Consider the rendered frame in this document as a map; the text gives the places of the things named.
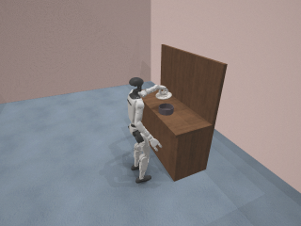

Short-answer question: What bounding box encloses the right robot hand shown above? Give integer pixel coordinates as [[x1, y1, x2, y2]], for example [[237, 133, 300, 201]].
[[150, 138, 162, 152]]

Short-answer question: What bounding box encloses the pot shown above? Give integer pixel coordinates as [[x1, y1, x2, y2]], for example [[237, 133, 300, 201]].
[[158, 103, 174, 116]]

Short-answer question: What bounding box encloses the right robot forearm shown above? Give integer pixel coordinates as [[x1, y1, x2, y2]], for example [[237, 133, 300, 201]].
[[136, 121, 153, 141]]

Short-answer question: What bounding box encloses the left robot upper arm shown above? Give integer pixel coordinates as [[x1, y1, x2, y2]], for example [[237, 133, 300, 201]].
[[129, 89, 147, 98]]

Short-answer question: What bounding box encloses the right robot upper arm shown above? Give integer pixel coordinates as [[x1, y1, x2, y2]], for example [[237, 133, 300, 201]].
[[134, 100, 145, 127]]

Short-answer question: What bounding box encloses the robot shin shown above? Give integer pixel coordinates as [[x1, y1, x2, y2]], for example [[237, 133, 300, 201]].
[[139, 156, 150, 180], [134, 149, 142, 167]]

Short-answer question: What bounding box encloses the left robot forearm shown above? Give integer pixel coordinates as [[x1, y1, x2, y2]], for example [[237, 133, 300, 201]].
[[143, 85, 161, 94]]

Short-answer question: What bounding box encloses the left robot hand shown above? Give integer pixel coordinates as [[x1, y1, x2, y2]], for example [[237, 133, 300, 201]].
[[158, 85, 168, 95]]

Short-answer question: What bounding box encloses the left robot shin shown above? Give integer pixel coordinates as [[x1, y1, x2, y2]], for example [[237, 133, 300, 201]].
[[134, 149, 142, 167]]

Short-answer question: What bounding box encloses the table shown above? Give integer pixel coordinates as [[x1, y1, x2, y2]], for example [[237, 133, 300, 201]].
[[141, 44, 228, 182]]

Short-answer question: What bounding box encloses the right robot shin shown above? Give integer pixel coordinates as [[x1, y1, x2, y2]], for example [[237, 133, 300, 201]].
[[139, 156, 150, 180]]

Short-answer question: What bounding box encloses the lid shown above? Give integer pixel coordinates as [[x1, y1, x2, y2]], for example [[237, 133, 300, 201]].
[[155, 91, 172, 100]]

